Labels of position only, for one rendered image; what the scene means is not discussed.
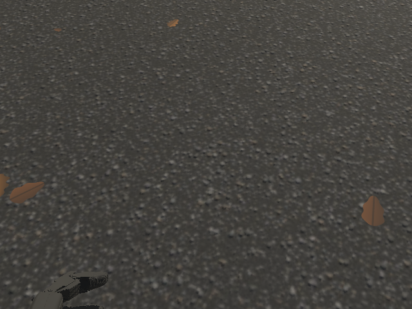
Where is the robot left hand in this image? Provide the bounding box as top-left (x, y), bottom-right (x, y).
top-left (30, 271), bottom-right (108, 309)

